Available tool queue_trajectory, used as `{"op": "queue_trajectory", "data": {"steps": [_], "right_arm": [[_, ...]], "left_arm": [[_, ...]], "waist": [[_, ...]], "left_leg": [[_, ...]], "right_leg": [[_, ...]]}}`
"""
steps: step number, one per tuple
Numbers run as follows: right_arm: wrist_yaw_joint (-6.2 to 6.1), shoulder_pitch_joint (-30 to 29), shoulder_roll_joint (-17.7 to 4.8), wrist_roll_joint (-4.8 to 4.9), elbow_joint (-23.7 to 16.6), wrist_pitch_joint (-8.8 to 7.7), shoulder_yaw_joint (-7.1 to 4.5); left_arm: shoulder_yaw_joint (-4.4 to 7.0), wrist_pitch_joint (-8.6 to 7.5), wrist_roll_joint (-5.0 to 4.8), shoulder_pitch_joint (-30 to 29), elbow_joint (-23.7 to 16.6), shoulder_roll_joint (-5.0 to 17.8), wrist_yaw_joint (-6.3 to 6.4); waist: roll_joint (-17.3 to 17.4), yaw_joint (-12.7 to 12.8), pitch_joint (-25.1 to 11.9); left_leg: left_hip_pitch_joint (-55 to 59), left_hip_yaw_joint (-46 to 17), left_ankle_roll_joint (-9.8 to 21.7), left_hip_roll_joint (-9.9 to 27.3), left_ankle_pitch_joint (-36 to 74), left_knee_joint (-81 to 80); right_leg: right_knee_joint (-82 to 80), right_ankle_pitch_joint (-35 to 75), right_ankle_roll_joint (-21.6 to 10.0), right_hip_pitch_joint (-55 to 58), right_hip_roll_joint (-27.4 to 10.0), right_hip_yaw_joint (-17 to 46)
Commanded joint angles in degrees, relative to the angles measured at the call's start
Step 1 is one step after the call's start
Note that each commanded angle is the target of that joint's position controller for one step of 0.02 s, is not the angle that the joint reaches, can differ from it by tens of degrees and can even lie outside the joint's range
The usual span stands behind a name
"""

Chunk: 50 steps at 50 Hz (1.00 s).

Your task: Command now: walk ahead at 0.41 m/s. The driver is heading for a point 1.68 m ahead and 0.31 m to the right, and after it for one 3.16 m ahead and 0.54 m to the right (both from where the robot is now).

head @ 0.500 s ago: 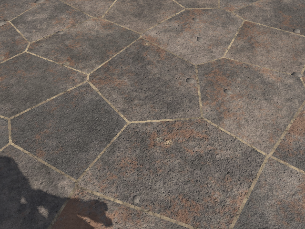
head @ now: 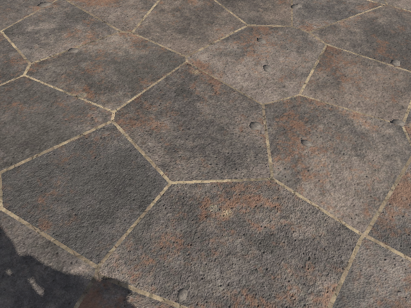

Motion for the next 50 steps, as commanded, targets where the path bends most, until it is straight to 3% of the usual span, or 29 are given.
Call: {"op": "queue_trajectory", "data": {"steps": [1, 3, 6, 10, 14, 16, 18, 19, 20, 21, 22, 23, 24, 25, 27, 28, 29, 32, 37, 42, 45, 46, 47, 48, 49, 50], "right_arm": [[0.88, 3.84, -7.34, -0.59, -1.68, -1.18, -0.61], [0.89, 3.83, -5.43, -0.87, -1.53, -0.63, 0.24], [0.15, 7.82, -6.12, -0.83, 0.01, -0.04, 0.29], [-0.98, 9.20, -7.55, -0.77, 0.62, 0.46, 0.29], [-1.30, 11.54, -8.00, 0.08, 2.26, 0.61, -0.02], [-1.43, 10.80, -8.46, 0.27, 2.38, 1.09, -0.43], [-1.52, 9.28, -9.84, -0.26, 1.81, 1.85, -0.98], [-1.49, 8.50, -9.93, -0.70, 1.53, 2.51, -1.03], [-1.49, 8.38, -9.08, -1.11, 0.93, 2.92, -0.54], [-0.75, 14.64, -3.27, -1.71, -0.37, 2.30, 1.22], [-0.29, 17.18, 0.44, -0.75, 1.26, 0.88, 2.52], [-0.02, 11.44, -6.14, 1.08, -0.32, -0.60, 0.82], [-0.06, 5.45, -8.39, 2.28, -2.39, -1.43, 0.30], [-0.45, 2.54, -8.07, 1.80, -3.03, -1.64, 0.25], [-0.95, 3.89, -6.48, 0.41, -2.54, -0.39, -0.17], [-1.00, 4.91, -5.01, 0.23, -2.29, 0.30, 0.02], [-1.05, 4.87, -4.22, 0.10, -2.42, 0.89, 0.13], [-1.31, -1.78, -4.89, -0.69, -5.21, 1.41, 0.01], [-0.31, -12.89, -3.30, -0.50, -8.28, 0.28, 0.82], [1.40, -20.17, -4.23, 0.25, -11.49, -0.32, 1.08], [2.05, -16.76, -6.72, 0.29, -11.45, -0.64, 0.21], [1.92, -10.77, -8.35, 0.22, -9.81, -0.69, -0.76], [1.44, -0.94, -11.38, -0.02, -6.90, -0.63, -2.22], [1.02, 7.65, -17.12, -1.35, -5.41, -0.41, -3.63], [1.19, 9.85, -15.46, -0.51, -4.35, 0.09, -3.31], [1.25, 6.88, -11.27, -0.14, -4.84, 0.08, -1.83]], "left_arm": [[1.06, -3.10, -0.23, -5.97, -6.15, 5.59, -0.55], [1.37, -2.92, 0.86, -6.87, -6.10, 5.03, -1.16], [0.90, -2.20, 1.43, -9.84, -7.26, 2.46, -1.63], [-0.18, -2.26, 1.27, -19.30, -11.23, 0.20, -1.75], [-0.39, -2.50, 0.74, -24.05, -13.78, 0.78, -2.52], [0.00, -2.85, 0.76, -23.86, -14.44, 2.10, -3.06], [1.11, -2.92, 0.78, -18.79, -13.48, 4.45, -3.10], [2.26, -2.74, 0.68, -11.51, -11.51, 6.34, -2.79], [3.51, -2.39, 0.62, -1.66, -8.73, 8.67, -2.23], [4.80, -2.15, 2.16, 6.95, -7.14, 13.84, -1.74], [4.28, -1.85, 1.58, 9.01, -6.02, 11.67, -2.03], [3.00, -2.08, 1.15, 4.40, -6.28, 7.96, -2.10], [2.48, -2.24, 1.47, -0.77, -7.51, 6.05, -1.89], [2.05, -2.65, 1.94, -5.02, -8.02, 4.87, -2.03], [1.42, -3.29, 2.90, -8.13, -8.12, 2.59, -2.35], [1.44, -3.44, 2.68, -7.99, -7.73, 2.54, -2.49], [1.49, -3.65, 2.37, -7.29, -7.11, 2.87, -2.49], [2.04, -3.75, 2.28, -4.38, -5.72, 5.25, -1.56], [2.22, -2.84, 1.47, 0.87, -4.06, 6.88, -0.34], [2.45, -1.23, 0.98, 6.11, -1.51, 7.37, -0.14], [2.95, -0.22, 1.00, 4.87, -1.64, 8.55, 0.17], [2.88, 0.14, 1.11, 3.59, -1.97, 8.53, 0.20], [2.17, 0.31, 1.63, 3.62, -2.61, 6.86, 0.28], [0.42, -0.44, 2.41, 8.17, -4.38, 1.85, -0.05], [-0.60, -1.73, 1.82, 10.56, -3.33, -1.22, -0.40], [1.11, -2.93, 0.25, 5.92, -4.31, 5.79, -0.69]], "waist": [[8.07, -1.89, 6.52], [8.36, -1.43, 5.98], [7.27, -2.25, 5.44], [6.94, -4.15, 7.19], [7.18, -4.12, 8.99], [7.12, -2.53, 7.92], [8.84, 0.74, 3.08], [9.57, 4.51, -1.79], [8.95, 8.81, -8.00], [-1.85, 7.40, -17.91], [-11.97, 6.48, -25.33], [-7.79, 6.76, -16.05], [-4.35, 5.33, -7.98], [0.80, 3.16, -2.81], [-0.33, -0.64, -0.69], [-0.71, -1.46, -0.31], [-0.70, -1.94, 0.59], [0.38, -1.00, 3.54], [0.94, 2.78, 4.50], [0.53, 4.55, 5.46], [-1.34, 1.24, 2.60], [-1.55, -2.33, -1.05], [-0.49, -6.39, -7.78], [9.07, -6.51, -17.65], [18.37, -6.05, -23.02], [13.33, -6.78, -16.22]], "left_leg": [[15.96, -28.00, 9.08, 17.74, -11.95, -21.36], [14.43, -18.83, 6.92, 14.13, 2.23, -21.90], [14.35, -12.35, 7.91, 12.41, 16.28, -22.19], [9.85, -7.24, 7.72, 10.66, 18.40, -24.21], [12.67, -6.29, 7.57, 13.27, 19.35, -24.38], [17.20, -5.90, 6.75, 14.97, 24.75, -21.56], [20.58, -5.25, 5.60, 15.34, 42.15, -14.29], [20.20, -3.92, 4.69, 13.91, 51.69, -5.32], [13.61, -2.46, 2.97, 11.39, 50.20, 7.27], [-8.21, -0.97, -0.06, 4.97, 28.13, 29.46], [-20.26, -6.16, -1.82, -3.64, -14.06, 45.10], [-26.61, -10.45, -0.16, -0.08, -13.74, 50.55], [-28.09, -8.44, 0.89, 3.00, -9.19, 49.95], [-25.99, -7.11, 0.94, 5.98, -4.13, 45.86], [-19.09, -7.31, 0.67, 9.08, 0.25, 40.60], [-17.77, -7.04, 0.32, 9.53, 0.69, 38.93], [-17.84, -6.46, -0.21, 9.91, 0.96, 37.24], [-23.79, -5.70, -2.28, 10.88, 8.21, 28.40], [-21.85, -2.33, -2.91, 7.82, 23.32, 8.69], [-24.23, -2.76, -1.29, 6.12, 20.01, 1.11], [-18.05, -1.57, 1.09, 3.99, 12.98, -0.87], [-9.53, 0.15, 2.48, 2.14, 12.64, -2.17], [5.14, -0.78, 4.61, 3.11, 13.93, -0.96], [28.57, -20.94, 11.92, 17.39, 11.53, 0.20], [37.71, -42.48, 17.57, 24.54, 2.41, -8.88], [33.00, -38.78, 14.69, 22.58, -1.84, -11.14]], "right_leg": [[12.35, 6.99, -1.91, -30.02, -5.09, 2.05], [8.00, 13.12, -0.85, -26.91, -6.75, 0.66], [2.42, 18.27, 1.75, -27.39, -6.25, -2.14], [-13.97, 26.76, 3.55, -22.33, -3.93, -4.55], [-21.81, 29.69, 1.91, -19.34, -2.63, -3.92], [-23.76, 27.34, 0.15, -18.37, -2.28, -3.31], [-23.22, 23.06, -1.70, -10.79, 0.24, -4.84], [-23.09, 21.72, -3.14, -1.72, 2.25, -6.42], [-22.47, 22.21, -5.07, 12.91, 0.84, -5.04], [-21.81, 15.92, -12.81, 37.37, -13.96, 16.39], [-33.78, 3.34, -18.46, 44.78, -22.33, 40.98], [-37.51, -1.42, -15.20, 37.66, -19.99, 37.98], [-38.79, 1.47, -13.08, 28.12, -18.33, 28.96], [-40.82, 8.44, -11.97, 18.22, -16.33, 22.05], [-43.80, 15.77, -10.61, 8.40, -12.50, 14.05], [-45.20, 16.94, -11.02, 6.24, -11.86, 12.20], [-46.33, 18.43, -11.49, 4.39, -11.60, 10.26], [-48.60, 21.33, -12.05, 4.22, -11.30, 6.82], [-48.38, 24.33, -9.01, 7.05, -8.55, 0.78], [-43.97, 26.67, -8.40, 18.35, -12.77, 1.82], [-37.58, 38.79, -6.71, 22.87, -14.30, 2.10], [-30.37, 47.81, -5.62, 22.15, -12.51, 0.40], [-18.43, 48.08, -3.94, 16.53, -9.36, -1.88], [3.30, 29.80, -0.43, -3.49, -2.93, -5.08], [17.39, -6.50, 1.50, -18.23, 4.53, -0.92], [22.50, -6.70, 0.25, -24.38, 0.91, 4.22]]}}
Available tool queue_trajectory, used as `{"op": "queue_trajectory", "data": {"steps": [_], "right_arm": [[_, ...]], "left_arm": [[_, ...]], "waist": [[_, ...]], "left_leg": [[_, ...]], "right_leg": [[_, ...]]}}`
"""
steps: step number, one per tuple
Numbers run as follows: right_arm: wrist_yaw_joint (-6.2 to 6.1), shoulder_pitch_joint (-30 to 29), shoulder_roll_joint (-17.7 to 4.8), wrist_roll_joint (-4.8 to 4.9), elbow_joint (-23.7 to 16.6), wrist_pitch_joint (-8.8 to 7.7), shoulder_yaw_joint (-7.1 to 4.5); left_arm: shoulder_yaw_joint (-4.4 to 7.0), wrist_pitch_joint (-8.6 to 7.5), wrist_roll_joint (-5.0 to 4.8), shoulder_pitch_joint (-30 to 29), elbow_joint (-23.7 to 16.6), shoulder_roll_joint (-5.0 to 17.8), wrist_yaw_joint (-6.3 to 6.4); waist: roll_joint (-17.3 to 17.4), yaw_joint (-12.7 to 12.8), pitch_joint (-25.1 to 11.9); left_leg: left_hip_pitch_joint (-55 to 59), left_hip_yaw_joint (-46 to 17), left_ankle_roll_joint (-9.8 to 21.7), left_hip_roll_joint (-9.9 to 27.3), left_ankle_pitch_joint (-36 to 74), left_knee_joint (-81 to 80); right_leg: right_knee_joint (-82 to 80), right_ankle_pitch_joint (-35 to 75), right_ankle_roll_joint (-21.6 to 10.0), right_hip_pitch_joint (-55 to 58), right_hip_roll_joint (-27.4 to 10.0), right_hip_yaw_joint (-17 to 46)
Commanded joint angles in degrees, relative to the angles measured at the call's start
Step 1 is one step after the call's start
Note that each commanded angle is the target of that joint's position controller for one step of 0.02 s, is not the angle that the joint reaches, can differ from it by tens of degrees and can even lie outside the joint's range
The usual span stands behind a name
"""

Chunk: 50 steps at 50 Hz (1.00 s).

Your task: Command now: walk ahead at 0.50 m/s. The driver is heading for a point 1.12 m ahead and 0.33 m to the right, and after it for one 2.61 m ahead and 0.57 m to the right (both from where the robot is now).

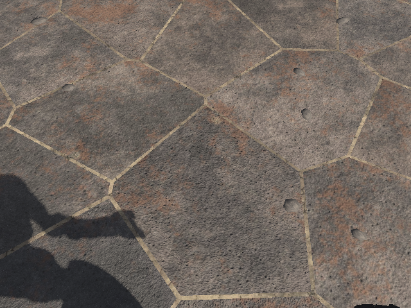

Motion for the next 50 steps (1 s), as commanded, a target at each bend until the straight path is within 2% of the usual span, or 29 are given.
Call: {"op": "queue_trajectory", "data": {"steps": [1, 2, 3, 4, 6, 7, 10, 13, 18, 20, 22, 23, 24, 25, 26, 27, 28, 29, 30, 31, 33, 37, 39, 42, 46, 47, 48, 49, 50], "right_arm": [[-0.61, 16.02, -9.41, -0.01, 1.44, 0.39, -2.66], [-0.50, 12.08, -8.10, -0.39, 0.95, 0.24, -2.23], [-0.38, 9.76, -6.40, -0.74, 0.63, -0.06, -1.76], [-0.27, 8.69, -5.83, -1.09, 0.71, -0.22, -1.63], [-0.23, 8.91, -6.31, -1.00, 1.62, -0.84, -1.90], [-0.44, 9.37, -7.04, -1.16, 2.19, -1.07, -2.15], [-1.39, 11.11, -8.02, -1.48, 3.64, -1.05, -2.52], [-2.08, 11.03, -8.64, -1.20, 3.98, -0.87, -2.48], [-2.64, 15.88, -9.82, -0.27, 6.41, 0.62, -2.98], [-2.84, 16.02, -10.50, 0.11, 6.62, 1.70, -3.34], [-3.33, 14.45, -12.02, 0.22, 5.81, 2.66, -3.83], [-3.66, 13.77, -12.59, 0.14, 5.34, 3.23, -4.01], [-3.98, 12.88, -12.42, 0.16, 4.76, 3.75, -3.87], [-4.17, 13.67, -11.23, -0.56, 3.36, 3.42, -3.19], [-2.76, 19.62, -2.13, -2.17, 0.85, 1.45, -0.36], [-1.76, 13.92, -6.64, 0.07, 0.29, -1.20, -1.02], [-1.21, 8.41, -9.18, 2.05, -1.59, -2.66, -1.72], [-1.44, 7.11, -8.80, 1.60, -1.95, -3.30, -1.53], [-1.88, 6.79, -9.07, 0.15, -1.54, -3.24, -1.99], [-1.97, 7.74, -9.52, -0.47, -1.52, -2.55, -2.43], [-1.98, 9.05, -8.26, -1.02, -1.89, -1.12, -2.50], [-2.25, 2.03, -5.77, -1.52, -4.68, -0.18, -1.72], [-1.90, -1.93, -4.72, -1.19, -5.91, -0.45, -1.28], [-1.34, -6.14, -5.41, -0.21, -7.89, -0.86, -1.39], [-0.35, -4.83, -7.77, -0.29, -7.97, -1.92, -2.10], [-0.35, -2.67, -8.18, -0.38, -7.51, -2.17, -2.37], [-0.59, 2.02, -9.31, -0.73, -6.20, -2.41, -3.09], [-0.88, 9.29, -11.45, -1.56, -5.20, -2.66, -3.84], [-1.06, 17.50, -16.46, -2.25, -3.92, -2.36, -5.24]], "left_arm": [[1.17, -3.38, -2.16, -2.99, -6.10, 8.19, -0.47], [1.17, -3.45, -1.63, -5.24, -6.46, 7.54, -0.18], [1.61, -2.93, -0.72, -5.56, -6.33, 7.20, 0.11], [1.53, -2.10, -0.60, -3.97, -5.76, 5.82, 0.08], [1.21, -0.55, -0.75, -2.51, -5.17, 3.35, 0.14], [1.25, -0.08, -0.80, -3.59, -5.69, 3.17, 0.25], [1.55, 0.12, -0.47, -8.05, -7.55, 3.24, 0.24], [1.24, -0.39, -0.21, -12.83, -9.27, 2.33, -0.59], [0.59, -0.47, -0.24, -20.96, -13.75, 1.40, -2.16], [0.78, -0.41, -0.34, -22.18, -15.56, 1.93, -3.01], [1.62, -0.22, -0.39, -19.77, -16.36, 3.52, -3.58], [2.58, -0.03, -0.42, -15.13, -15.72, 5.05, -3.61], [4.23, 0.06, -0.62, -6.55, -13.72, 7.64, -3.27], [6.34, 0.55, -0.66, 3.13, -11.73, 12.68, -2.10], [7.14, 0.49, -1.21, 2.96, -11.88, 17.95, -1.66], [5.72, -0.01, -0.63, 4.69, -13.08, 13.34, -1.59], [4.98, -0.53, -0.07, 2.43, -13.08, 10.51, -1.43], [4.54, -0.86, -0.20, -1.43, -13.90, 9.00, -1.37], [4.00, -0.87, -0.08, -5.42, -14.99, 7.23, -1.37], [3.48, -0.91, 0.56, -7.65, -16.05, 5.96, -1.21], [3.59, -0.89, 0.32, -8.44, -16.65, 6.55, -0.80], [4.43, -0.68, -0.26, -5.23, -16.18, 9.30, 0.70], [4.49, -0.22, -0.48, -3.68, -15.89, 9.30, 1.06], [4.53, 0.20, -0.76, -0.69, -14.90, 9.23, 1.11], [4.16, 0.63, -0.33, 0.80, -13.80, 7.89, 1.53], [4.15, 0.83, -0.16, 0.44, -13.74, 7.89, 1.51], [3.79, 0.92, -0.03, -0.12, -13.99, 7.06, 1.39], [2.86, 0.81, 0.45, -0.71, -14.79, 4.99, 1.11], [1.81, 0.25, 0.06, 5.64, -15.36, 1.97, 1.06]], "waist": [[8.58, -8.28, -11.91], [4.52, -6.50, -7.08], [4.30, -4.71, -4.93], [5.18, -3.21, -4.33], [4.82, -2.06, -3.26], [4.48, -1.98, -2.21], [3.60, -2.93, -0.37], [3.55, -4.29, 0.69], [2.13, -7.34, 3.04], [2.77, -6.84, 3.02], [4.64, -4.46, 0.18], [5.57, -1.72, -2.99], [4.66, 2.95, -7.51], [-1.25, 6.60, -13.43], [-15.19, -0.04, -18.62], [-9.06, 3.94, -23.42], [-6.68, 4.57, -15.55], [-1.39, 2.21, -10.89], [0.94, -0.19, -7.47], [-0.04, -2.30, -6.44], [-0.64, -4.01, -5.07], [-1.48, -2.20, -2.22], [-2.93, -0.43, -1.98], [-4.12, 1.38, -1.83], [-5.86, 0.50, -2.21], [-6.68, -0.76, -2.59], [-6.53, -3.20, -4.87], [-4.57, -6.67, -11.49], [7.15, -6.60, -20.72]], "left_leg": [[39.09, -31.03, 11.76, 19.27, -8.25, -15.27], [30.79, -24.88, 10.76, 16.92, -2.66, -17.35], [25.33, -20.67, 9.81, 14.79, 1.27, -19.13], [21.88, -17.72, 9.42, 13.84, 2.71, -20.95], [18.25, -13.02, 9.90, 13.36, 5.87, -23.75], [17.55, -10.94, 10.00, 13.36, 7.14, -24.78], [18.91, -5.35, 9.04, 12.75, 9.28, -26.15], [18.94, 0.53, 7.11, 11.19, 9.72, -27.11], [29.19, 3.93, 6.23, 14.47, 13.05, -24.45], [33.60, 4.80, 5.36, 16.01, 19.30, -20.87], [35.08, 6.64, 3.98, 16.21, 37.22, -13.77], [34.53, 7.64, 3.16, 15.64, 45.98, -6.52], [30.60, 9.27, 1.47, 13.47, 47.57, 4.98], [17.04, 9.57, -0.97, 10.87, 32.33, 22.39], [-9.65, 4.71, -4.63, -1.83, -21.82, 42.11], [-17.01, -7.55, -3.43, -2.40, -26.53, 48.48], [-21.46, -8.25, -1.85, 0.69, -21.19, 47.55], [-19.56, -7.85, -1.23, 3.33, -16.10, 42.72], [-15.62, -7.54, -1.72, 5.01, -13.54, 37.58], [-11.22, -7.95, -2.18, 6.12, -11.97, 34.98], [-8.34, -7.12, -3.96, 6.34, -10.88, 30.03], [-7.68, -5.24, -6.93, 4.21, 1.93, 14.17], [-4.34, -4.81, -6.96, 2.11, 9.65, 5.32], [-1.51, -5.38, -6.52, 0.26, 13.49, -0.79], [-1.01, -6.37, -3.61, 0.92, 7.99, -4.51], [1.57, -5.34, -2.42, 0.51, 5.84, -5.50], [8.25, -4.05, -0.70, -0.27, 5.50, -7.57], [20.79, -8.39, 2.60, 4.86, 6.36, -5.36], [42.17, -27.51, 10.94, 16.60, 2.30, -5.12]], "right_leg": [[26.60, -0.24, -2.05, -35.45, -3.18, 4.34], [22.80, 4.60, -1.79, -33.78, -5.76, 2.93], [19.03, 7.74, -1.51, -30.79, -7.68, 3.08], [17.65, 9.58, -1.12, -27.52, -8.51, 3.29], [15.51, 11.55, -0.22, -25.91, -8.93, 3.22], [13.97, 13.47, 0.21, -27.28, -8.90, 3.75], [5.69, 22.45, 1.01, -31.58, -7.96, 5.47], [-4.77, 31.48, 0.90, -29.27, -6.84, 2.54], [-12.62, 30.21, -0.80, -32.78, -6.01, -0.47], [-13.67, 24.83, -2.14, -33.68, -5.24, -2.00], [-13.60, 18.99, -4.10, -27.70, -2.17, -5.47], [-13.37, 16.74, -5.36, -21.14, 0.19, -7.19], [-16.41, 19.02, -7.29, -9.20, 2.79, -7.74], [-18.12, 18.95, -10.86, 8.72, -3.12, 3.66], [-22.97, 10.31, -21.81, 28.68, -17.39, 35.88], [-30.67, 5.81, -22.75, 32.29, -19.80, 46.22], [-31.51, 10.29, -19.73, 27.38, -18.08, 37.65], [-31.54, 15.79, -17.71, 18.92, -15.66, 30.58], [-32.42, 22.00, -16.49, 10.51, -13.61, 25.40], [-33.74, 26.62, -16.16, 5.05, -12.14, 22.55], [-35.68, 30.91, -16.42, -0.50, -10.75, 19.54], [-36.55, 32.10, -14.19, -6.24, -6.89, 13.44], [-35.65, 28.47, -12.07, -7.72, -4.87, 11.96], [-34.00, 24.00, -10.70, -6.32, -5.88, 14.94], [-28.01, 25.13, -9.66, 2.68, -9.95, 19.54], [-26.01, 28.66, -9.15, 3.63, -10.07, 19.86], [-21.15, 35.18, -8.03, 3.75, -7.88, 18.73], [-10.01, 34.79, -6.34, -0.25, -5.01, 16.07], [9.50, 20.25, -2.04, -17.18, 2.31, 9.80]]}}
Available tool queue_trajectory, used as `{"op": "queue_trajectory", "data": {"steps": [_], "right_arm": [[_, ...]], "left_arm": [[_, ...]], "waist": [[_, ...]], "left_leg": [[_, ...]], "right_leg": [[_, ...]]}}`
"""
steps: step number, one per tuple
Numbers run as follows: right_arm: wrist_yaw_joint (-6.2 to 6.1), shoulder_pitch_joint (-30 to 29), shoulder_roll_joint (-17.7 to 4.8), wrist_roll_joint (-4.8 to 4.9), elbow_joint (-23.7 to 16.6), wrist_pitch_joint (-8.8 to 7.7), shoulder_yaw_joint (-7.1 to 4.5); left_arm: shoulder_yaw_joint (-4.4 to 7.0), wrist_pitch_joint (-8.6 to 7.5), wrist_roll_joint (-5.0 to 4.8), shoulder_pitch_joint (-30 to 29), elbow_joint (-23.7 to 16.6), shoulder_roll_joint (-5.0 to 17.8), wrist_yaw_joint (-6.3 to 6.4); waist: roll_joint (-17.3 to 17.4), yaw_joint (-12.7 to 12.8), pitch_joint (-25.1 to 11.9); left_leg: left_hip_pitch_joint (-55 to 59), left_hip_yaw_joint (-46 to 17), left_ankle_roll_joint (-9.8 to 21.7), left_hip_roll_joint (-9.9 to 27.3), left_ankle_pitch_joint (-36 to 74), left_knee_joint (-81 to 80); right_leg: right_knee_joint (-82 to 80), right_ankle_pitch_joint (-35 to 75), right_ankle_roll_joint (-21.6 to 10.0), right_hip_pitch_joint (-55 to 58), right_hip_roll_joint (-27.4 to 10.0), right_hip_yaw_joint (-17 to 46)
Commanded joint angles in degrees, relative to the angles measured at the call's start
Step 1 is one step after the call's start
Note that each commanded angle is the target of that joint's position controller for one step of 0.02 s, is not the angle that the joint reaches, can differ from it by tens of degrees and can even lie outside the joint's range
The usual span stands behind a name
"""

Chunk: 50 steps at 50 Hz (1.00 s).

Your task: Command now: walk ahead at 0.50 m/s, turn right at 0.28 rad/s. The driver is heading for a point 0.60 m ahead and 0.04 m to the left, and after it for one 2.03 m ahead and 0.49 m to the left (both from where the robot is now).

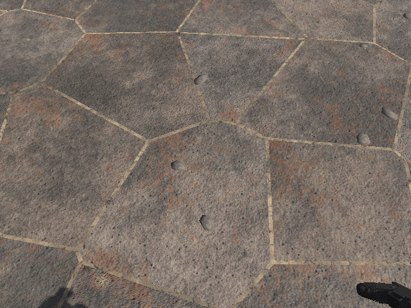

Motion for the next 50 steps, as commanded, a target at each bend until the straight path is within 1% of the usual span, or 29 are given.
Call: {"op": "queue_trajectory", "data": {"steps": [1, 2, 3, 4, 5, 6, 8, 10, 13, 17, 20, 22, 23, 24, 25, 26, 27, 28, 29, 30, 32, 34, 38, 41, 44, 47, 48, 49, 50], "right_arm": [[0.16, 22.05, -14.14, 0.70, 2.75, 0.11, -4.91], [0.22, 19.40, -9.69, 1.82, 1.88, 0.32, -3.60], [0.06, 15.74, -7.79, 1.33, 1.03, 0.84, -2.91], [0.09, 13.02, -6.66, 0.73, 0.90, 1.21, -2.35], [0.02, 11.51, -5.52, 0.27, 0.85, 1.21, -1.87], [0.01, 11.05, -5.20, 0.02, 0.98, 1.17, -1.67], [-0.02, 11.87, -5.91, 0.58, 1.75, 0.93, -1.82], [-0.34, 12.94, -7.92, 1.01, 2.56, 0.92, -2.36], [-0.74, 14.56, -9.16, 1.50, 3.53, 1.56, -2.63], [-0.85, 19.07, -9.95, 2.12, 5.66, 2.40, -2.63], [-1.03, 20.54, -10.54, 2.34, 6.90, 3.32, -2.78], [-1.32, 19.74, -11.59, 2.38, 7.15, 3.97, -3.06], [-1.47, 18.91, -11.47, 2.48, 7.04, 4.22, -2.94], [-1.59, 18.81, -9.82, 1.94, 6.51, 4.23, -2.22], [-1.52, 21.60, -5.28, 0.70, 4.47, 3.45, -0.60], [-1.24, 24.95, -2.68, 1.00, 4.86, 2.26, 0.38], [-0.81, 20.23, -8.47, 2.47, 4.33, 1.62, -1.16], [-0.63, 15.80, -9.52, 2.95, 2.95, 1.31, -1.45], [-0.78, 14.04, -8.91, 2.39, 2.99, 1.45, -1.46], [-0.82, 14.19, -8.25, 1.94, 3.26, 2.05, -1.69], [-0.88, 16.64, -5.83, 2.25, 4.24, 3.63, -1.45], [-1.20, 15.52, -4.95, 2.27, 3.77, 4.64, -1.47], [-0.87, 11.03, -3.95, 1.36, 1.98, 4.38, -1.40], [0.42, 4.69, -2.26, 0.90, -0.79, 4.01, -0.70], [1.73, 3.21, -3.67, 1.03, -3.28, 4.41, -1.25], [2.68, 8.26, -6.65, 0.64, -3.86, 4.58, -2.77], [2.41, 14.19, -8.73, 0.66, -2.52, 4.37, -3.98], [1.25, 18.53, -13.28, 0.46, -2.32, 4.39, -5.42], [0.15, 16.98, -18.49, 0.09, -3.74, 4.90, -6.02]], "left_arm": [[-0.94, -1.71, -0.92, 7.97, -3.90, 1.75, -0.16], [0.13, -1.95, -1.52, 2.71, -4.17, 6.85, -0.24], [0.24, -1.97, -1.23, -3.22, -5.47, 7.51, -0.27], [0.14, -2.12, -0.32, -6.65, -6.47, 6.79, -0.40], [0.34, -2.15, 0.32, -7.22, -6.67, 6.16, -0.53], [0.21, -2.08, 0.27, -6.30, -6.46, 5.05, -0.71], [-0.27, -1.86, 0.25, -5.63, -6.25, 2.97, -0.85], [-0.83, -1.96, 0.65, -8.99, -7.63, 1.91, -0.82], [-1.49, -2.45, 0.60, -14.36, -8.83, 0.72, -1.23], [-1.65, -2.89, -0.12, -21.01, -10.59, 0.90, -2.10], [-1.39, -3.23, -0.35, -23.78, -12.07, 1.94, -2.87], [-0.70, -3.47, -0.20, -20.87, -11.60, 3.57, -3.08], [0.26, -3.47, 0.11, -15.26, -9.94, 5.16, -2.86], [1.62, -3.38, 0.44, -6.39, -7.53, 8.10, -2.34], [2.83, -3.02, 1.60, 2.15, -6.53, 13.47, -1.81], [2.71, -2.60, 0.80, 4.51, -5.38, 13.57, -2.09], [1.36, -2.54, 0.27, 2.73, -5.44, 9.12, -2.12], [0.71, -2.54, 0.03, -1.57, -5.90, 7.78, -2.11], [0.25, -2.59, 0.59, -5.28, -6.29, 6.33, -2.22], [-0.18, -2.86, 1.08, -7.82, -6.48, 4.75, -2.39], [-0.16, -3.84, 1.29, -9.65, -5.71, 3.95, -2.53], [0.24, -4.70, 1.55, -9.37, -4.36, 4.76, -2.31], [0.35, -4.60, 2.00, -10.05, -2.64, 5.63, -1.20], [0.52, -3.77, 1.55, -8.23, -1.45, 7.03, -0.03], [1.07, -2.06, 0.52, -7.32, -0.37, 8.47, 0.73], [1.77, -0.08, -0.43, -9.25, -1.01, 9.79, 1.87], [1.59, 0.48, -0.48, -9.85, -1.45, 9.15, 2.13], [1.03, 0.30, 0.59, -7.33, -2.11, 8.08, 2.06], [-1.05, -0.40, 3.40, 0.07, -3.69, 1.52, 0.97]], "waist": [[18.13, -7.70, -20.12], [10.23, -8.87, -11.50], [5.35, -8.72, -5.54], [2.97, -7.47, -0.82], [3.61, -5.89, 0.40], [4.90, -4.85, 0.48], [5.86, -4.26, -0.10], [4.90, -4.81, 0.50], [4.23, -6.51, 0.88], [4.26, -8.99, 2.12], [4.81, -8.68, 3.05], [5.44, -6.00, 1.39], [4.87, -2.67, -1.99], [3.51, 1.19, -8.22], [-6.17, 2.44, -17.54], [-16.29, 1.51, -22.53], [-10.47, 2.44, -15.71], [-7.94, 1.25, -8.41], [-4.33, -0.35, -4.79], [-4.28, -2.21, -2.35], [-5.71, -4.54, -1.58], [-4.79, -5.01, 0.08], [-3.27, -4.85, 1.99], [-2.91, -2.12, 1.70], [-3.61, -1.99, 0.79], [-4.66, -5.20, -2.28], [-2.80, -8.11, -5.24], [3.91, -9.57, -9.62], [17.19, -3.28, -16.09]], "left_leg": [[47.74, -43.49, 17.11, 24.79, -14.50, -9.16], [41.86, -40.51, 14.54, 23.12, -23.71, -11.26], [34.45, -32.29, 12.31, 20.76, -21.83, -11.91], [26.90, -26.42, 11.70, 18.24, -15.71, -13.71], [22.76, -22.65, 11.09, 16.34, -10.78, -14.93], [20.08, -19.90, 10.71, 14.78, -7.17, -16.12], [18.30, -15.74, 11.51, 13.79, -1.22, -17.88], [18.14, -12.78, 12.28, 14.03, 3.65, -19.38], [18.21, -7.65, 10.85, 12.28, 6.39, -20.04], [20.14, -5.60, 9.70, 12.68, 6.04, -18.93], [25.12, -6.68, 8.68, 15.24, 7.90, -16.38], [27.06, -6.19, 7.42, 15.70, 16.22, -11.94], [26.21, -4.01, 6.19, 13.81, 24.55, -5.26], [20.83, -1.58, 4.35, 10.92, 24.47, 5.93], [2.01, 2.07, 0.76, 4.97, 6.36, 27.09], [-11.68, -2.53, -0.46, -1.02, -29.07, 39.50], [-17.90, -5.58, 0.17, 2.51, -27.82, 44.76], [-19.39, -3.65, 0.64, 5.14, -22.09, 43.77], [-17.24, -2.93, 0.39, 7.13, -17.42, 41.25], [-14.36, -3.23, 0.03, 8.69, -14.25, 38.63], [-9.47, -3.74, -0.80, 9.65, -10.98, 37.00], [-10.82, -4.87, -1.71, 9.33, -7.22, 34.90], [-9.61, -3.89, -2.58, 7.11, 4.95, 20.74], [-5.38, 0.55, -2.23, 5.45, 12.83, 11.15], [-6.74, 1.08, -0.76, 4.75, 7.90, 7.35], [-1.23, 3.80, 1.96, 1.50, -0.84, 5.11], [6.37, 4.50, 3.55, -0.73, 2.97, 0.47], [19.01, -3.84, 6.75, 4.16, 24.68, -1.36], [39.12, -26.58, 18.68, 19.73, 48.01, 3.31]], "right_leg": [[36.91, -6.19, 1.75, -33.66, 0.63, -2.34], [41.30, -3.82, 1.40, -39.38, -2.61, 0.08], [41.19, 0.83, 1.25, -39.87, -5.08, -2.24], [37.69, 4.18, 1.26, -38.96, -7.01, -4.09], [33.88, 6.86, 1.25, -36.66, -9.12, -4.64], [31.61, 8.16, 1.41, -33.90, -10.06, -5.37], [27.51, 9.51, 2.09, -32.40, -10.69, -7.12], [20.93, 13.37, 3.04, -33.63, -11.34, -8.13], [9.55, 23.06, 3.55, -31.50, -10.74, -9.53], [0.68, 29.34, 3.57, -28.13, -8.63, -11.07], [-2.85, 25.29, 1.79, -28.34, -7.90, -10.92], [-5.18, 22.19, 0.09, -22.76, -6.52, -12.05], [-7.15, 22.66, -1.34, -14.19, -5.11, -13.47], [-6.03, 24.01, -3.46, -0.37, -7.07, -11.70], [-4.51, 23.22, -10.04, 21.26, -21.27, 7.32], [-12.48, 13.46, -15.23, 28.47, -28.11, 27.45], [-14.74, 6.77, -13.01, 23.83, -25.92, 24.63], [-16.24, 9.29, -11.22, 15.68, -23.98, 16.99], [-18.10, 13.60, -10.33, 8.35, -21.93, 11.35], [-20.29, 17.60, -9.67, 2.74, -20.12, 7.00], [-23.86, 21.51, -9.49, -3.25, -18.68, 1.37], [-25.88, 25.60, -9.60, -5.22, -18.53, -3.56], [-24.68, 43.45, -7.19, -5.86, -15.91, -14.70], [-22.76, 48.08, -5.89, -4.65, -15.80, -18.80], [-17.93, 50.59, -5.10, 2.65, -18.46, -18.91], [-6.32, 60.64, -3.11, 5.87, -19.17, -19.22], [3.25, 59.19, -1.24, 4.43, -16.60, -20.66], [17.92, 44.24, 2.40, -4.32, -12.14, -21.61], [39.71, -10.25, 6.99, -27.26, -1.68, -19.60]]}}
